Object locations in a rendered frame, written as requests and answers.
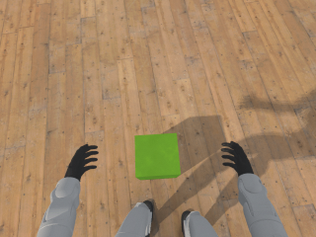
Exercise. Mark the robot right foot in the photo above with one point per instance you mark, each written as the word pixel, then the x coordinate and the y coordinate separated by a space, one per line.
pixel 183 217

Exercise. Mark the robot left shin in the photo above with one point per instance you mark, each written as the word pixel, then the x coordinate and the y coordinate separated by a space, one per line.
pixel 141 204

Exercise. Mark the right robot forearm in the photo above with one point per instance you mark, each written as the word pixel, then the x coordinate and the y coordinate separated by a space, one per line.
pixel 261 216

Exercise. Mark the left robot forearm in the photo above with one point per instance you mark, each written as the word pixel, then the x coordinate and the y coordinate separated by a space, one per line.
pixel 60 217

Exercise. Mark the robot left hand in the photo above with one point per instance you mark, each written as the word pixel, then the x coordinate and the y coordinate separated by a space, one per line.
pixel 76 167

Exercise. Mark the carton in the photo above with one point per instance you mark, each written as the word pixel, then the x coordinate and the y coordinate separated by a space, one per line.
pixel 156 156

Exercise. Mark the robot right hand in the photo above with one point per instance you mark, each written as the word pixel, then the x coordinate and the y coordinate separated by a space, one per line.
pixel 242 164

